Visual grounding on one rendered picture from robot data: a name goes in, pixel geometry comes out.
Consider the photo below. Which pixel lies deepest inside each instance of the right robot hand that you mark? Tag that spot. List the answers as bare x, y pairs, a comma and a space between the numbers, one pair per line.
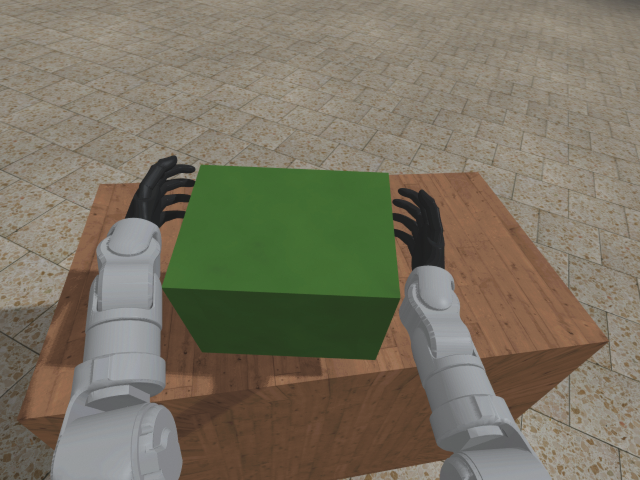
426, 246

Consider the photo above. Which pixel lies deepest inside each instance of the carton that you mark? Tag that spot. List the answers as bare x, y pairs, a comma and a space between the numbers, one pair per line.
286, 262

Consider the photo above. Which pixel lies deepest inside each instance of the left robot forearm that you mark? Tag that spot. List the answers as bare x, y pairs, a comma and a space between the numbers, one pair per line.
121, 365

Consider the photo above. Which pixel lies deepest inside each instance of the right robot forearm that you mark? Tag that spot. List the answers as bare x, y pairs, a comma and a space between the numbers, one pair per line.
466, 413

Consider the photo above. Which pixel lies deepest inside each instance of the left robot hand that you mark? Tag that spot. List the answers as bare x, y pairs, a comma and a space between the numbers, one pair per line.
150, 200

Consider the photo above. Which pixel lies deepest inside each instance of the pedestal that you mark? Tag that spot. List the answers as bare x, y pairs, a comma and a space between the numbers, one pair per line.
265, 417

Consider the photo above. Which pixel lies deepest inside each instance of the robot left upper arm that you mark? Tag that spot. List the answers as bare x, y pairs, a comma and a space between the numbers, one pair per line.
138, 442

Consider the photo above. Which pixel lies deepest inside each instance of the robot right upper arm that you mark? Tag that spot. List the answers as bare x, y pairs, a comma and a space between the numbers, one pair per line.
493, 464

